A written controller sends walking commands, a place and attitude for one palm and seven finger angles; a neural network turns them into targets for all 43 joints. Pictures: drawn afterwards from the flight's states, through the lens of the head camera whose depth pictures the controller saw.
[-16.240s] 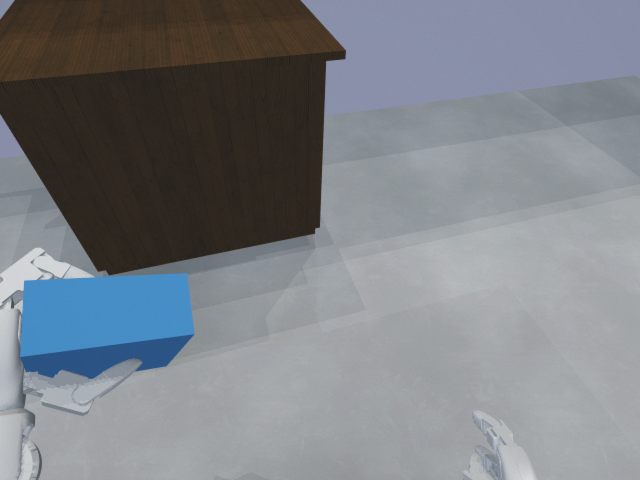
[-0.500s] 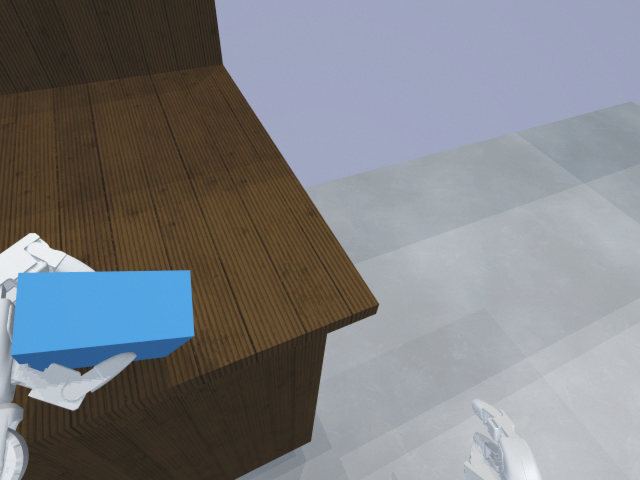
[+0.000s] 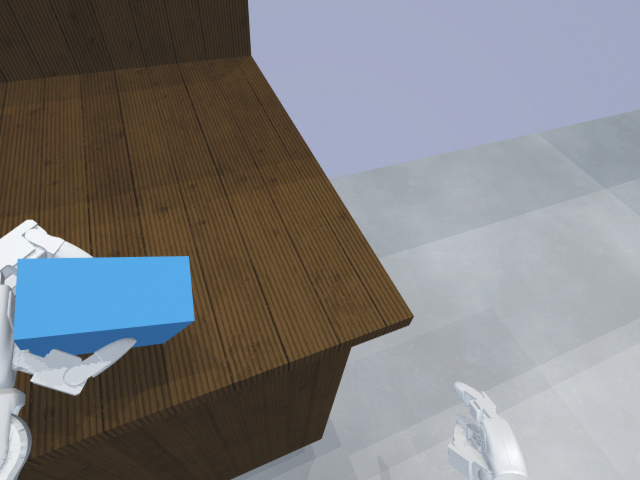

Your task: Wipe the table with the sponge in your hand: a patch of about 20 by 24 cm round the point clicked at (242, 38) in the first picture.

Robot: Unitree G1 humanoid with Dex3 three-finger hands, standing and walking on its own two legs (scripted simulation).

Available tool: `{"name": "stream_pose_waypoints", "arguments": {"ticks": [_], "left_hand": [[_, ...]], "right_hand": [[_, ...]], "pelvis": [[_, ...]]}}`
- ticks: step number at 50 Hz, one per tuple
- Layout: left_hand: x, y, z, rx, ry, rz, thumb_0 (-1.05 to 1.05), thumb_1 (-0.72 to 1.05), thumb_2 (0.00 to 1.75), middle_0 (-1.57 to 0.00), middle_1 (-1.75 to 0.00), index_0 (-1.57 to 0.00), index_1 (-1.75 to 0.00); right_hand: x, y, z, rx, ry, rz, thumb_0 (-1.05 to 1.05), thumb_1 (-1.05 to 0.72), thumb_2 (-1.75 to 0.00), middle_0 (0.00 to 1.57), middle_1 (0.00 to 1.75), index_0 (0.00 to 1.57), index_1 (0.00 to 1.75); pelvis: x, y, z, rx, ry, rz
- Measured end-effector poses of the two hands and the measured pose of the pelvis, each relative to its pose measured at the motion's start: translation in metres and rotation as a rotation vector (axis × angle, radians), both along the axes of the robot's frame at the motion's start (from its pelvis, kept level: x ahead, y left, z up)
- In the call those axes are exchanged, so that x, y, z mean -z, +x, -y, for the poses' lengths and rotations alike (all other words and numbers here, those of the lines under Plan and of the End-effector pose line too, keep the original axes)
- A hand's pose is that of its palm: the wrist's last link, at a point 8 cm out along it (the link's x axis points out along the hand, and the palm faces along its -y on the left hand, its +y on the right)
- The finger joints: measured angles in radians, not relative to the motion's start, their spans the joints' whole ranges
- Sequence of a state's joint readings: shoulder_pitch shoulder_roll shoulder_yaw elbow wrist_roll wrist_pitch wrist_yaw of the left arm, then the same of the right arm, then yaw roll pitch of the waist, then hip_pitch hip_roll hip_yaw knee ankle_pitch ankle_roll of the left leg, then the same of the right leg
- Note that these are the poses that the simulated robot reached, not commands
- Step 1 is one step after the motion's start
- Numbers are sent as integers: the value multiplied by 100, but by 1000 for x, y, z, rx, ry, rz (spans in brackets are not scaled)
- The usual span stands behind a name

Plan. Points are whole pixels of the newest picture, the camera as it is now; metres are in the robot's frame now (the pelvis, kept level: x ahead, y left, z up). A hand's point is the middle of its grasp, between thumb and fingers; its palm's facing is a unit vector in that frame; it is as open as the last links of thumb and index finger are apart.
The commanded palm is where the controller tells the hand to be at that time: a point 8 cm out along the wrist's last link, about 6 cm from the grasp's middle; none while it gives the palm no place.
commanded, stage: look again from close up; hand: left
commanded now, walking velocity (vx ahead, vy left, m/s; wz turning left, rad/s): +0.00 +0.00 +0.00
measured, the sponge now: (130, 308) +0.24 +0.22 +0.14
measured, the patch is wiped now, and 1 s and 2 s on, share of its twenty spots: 0.00 0.00 0.00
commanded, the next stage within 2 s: turn the palm down, sponge in hand in 0.36 s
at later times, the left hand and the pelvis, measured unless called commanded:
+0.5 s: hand (73, 294) +0.23 +0.25 +0.17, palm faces +0.42 -0.79 -0.45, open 10.0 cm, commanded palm +0.16 +0.27 +0.18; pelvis +0.00 -0.01 +0.00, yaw +2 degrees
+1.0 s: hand (63, 310) +0.21 +0.25 +0.18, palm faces +0.44 -0.58 -0.69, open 10.0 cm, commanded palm +0.16 +0.26 +0.22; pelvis -0.01 -0.06 -0.01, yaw +4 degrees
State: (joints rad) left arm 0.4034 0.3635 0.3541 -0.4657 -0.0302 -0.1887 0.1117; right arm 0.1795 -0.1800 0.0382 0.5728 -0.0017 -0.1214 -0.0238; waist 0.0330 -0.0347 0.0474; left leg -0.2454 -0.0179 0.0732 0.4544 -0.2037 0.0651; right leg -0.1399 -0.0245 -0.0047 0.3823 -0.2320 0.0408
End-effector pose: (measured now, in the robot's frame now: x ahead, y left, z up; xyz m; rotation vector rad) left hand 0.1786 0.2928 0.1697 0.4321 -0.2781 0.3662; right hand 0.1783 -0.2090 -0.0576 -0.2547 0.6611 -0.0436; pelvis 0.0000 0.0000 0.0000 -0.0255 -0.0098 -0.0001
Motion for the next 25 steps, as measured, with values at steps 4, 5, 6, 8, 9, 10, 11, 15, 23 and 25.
{"name": "stream_pose_waypoints", "arguments": {"ticks": [4,5,6,8,9,10,11,15,23,25], "left_hand": [[0,-1,1,-9,-2,-5,-1,-48,103,-73,-136,-74,-136],[0,-2,2,-11,-3,-6,-1,-48,103,-73,-136,-74,-136],[0,-2,2,-14,-5,-7,-1,-48,103,-73,-136,-74,-136],[0,-3,3,-20,-7,-9,-1,-48,103,-73,-136,-74,-136],[0,-3,3,-23,-7,-10,-1,-48,103,-73,-136,-74,-136],[0,-3,3,-26,-7,-11,-1,-48,103,-73,-136,-74,-136],[0,-3,4,-29,-8,-13,-1,-48,103,-73,-136,-74,-136],[0,-3,5,-37,-8,-18,-1,-48,103,-73,-136,-74,-136],[-1,-2,9,-41,-7,-23,-1,-48,103,-73,-136,-74,-136],[-16,7,4,-19,116,7,-1,-48,103,-73,-136,-74,-136]], "right_hand": [[1,-2,5,13,-4,-8,1,-90,-90,20,30,20,30],[1,-2,7,16,-6,-11,1,-90,-90,20,30,20,30],[2,-3,8,19,-7,-13,1,-90,-90,20,30,20,30],[3,-4,11,24,-9,-17,1,-90,-90,20,30,20,30],[3,-5,12,27,-10,-19,1,-90,-90,20,30,20,30],[3,-6,14,30,-11,-22,1,-90,-90,20,30,20,30],[4,-7,15,33,-11,-25,1,-90,-90,20,30,20,30],[6,-9,19,41,-13,-34,1,-90,-90,20,30,20,30],[8,-8,22,50,-8,-40,1,-90,-90,20,30,20,30],[9,-7,19,9,-41,-41,1,-90,-90,20,30,20,30]], "pelvis": [[0,1,1,-1,0,2],[0,1,1,0,0,2],[0,1,2,-1,0,3],[0,1,3,-3,-1,3],[0,1,3,-3,-1,3],[-1,1,4,-3,-1,2],[-1,1,4,-3,-1,2],[-1,1,6,-4,-2,2],[-1,3,8,-6,1,3],[1,0,11,-28,2,12]]}}
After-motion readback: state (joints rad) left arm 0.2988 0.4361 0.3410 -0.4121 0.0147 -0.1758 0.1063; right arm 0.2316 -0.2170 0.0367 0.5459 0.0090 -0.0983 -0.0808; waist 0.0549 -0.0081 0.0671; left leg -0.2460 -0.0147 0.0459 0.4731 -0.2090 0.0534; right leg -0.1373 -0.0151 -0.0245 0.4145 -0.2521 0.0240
